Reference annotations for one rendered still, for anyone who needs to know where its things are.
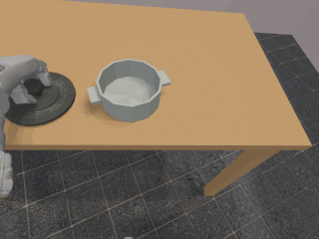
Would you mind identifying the pot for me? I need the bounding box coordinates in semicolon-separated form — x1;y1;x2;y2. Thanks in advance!
87;59;171;122

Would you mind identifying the knob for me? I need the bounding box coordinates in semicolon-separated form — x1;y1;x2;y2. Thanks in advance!
23;78;44;96

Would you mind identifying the lid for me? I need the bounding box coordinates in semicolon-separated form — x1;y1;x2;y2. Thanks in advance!
5;72;76;126

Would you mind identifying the robot left upper arm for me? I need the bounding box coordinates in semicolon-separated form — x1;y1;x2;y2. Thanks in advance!
0;150;13;198

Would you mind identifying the robot left forearm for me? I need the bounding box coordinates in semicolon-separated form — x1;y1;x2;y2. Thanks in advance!
0;62;20;151

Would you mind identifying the robot left hand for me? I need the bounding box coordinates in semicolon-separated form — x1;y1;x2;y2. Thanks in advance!
0;55;52;105

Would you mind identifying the table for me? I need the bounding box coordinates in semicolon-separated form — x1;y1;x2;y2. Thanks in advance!
0;0;312;201

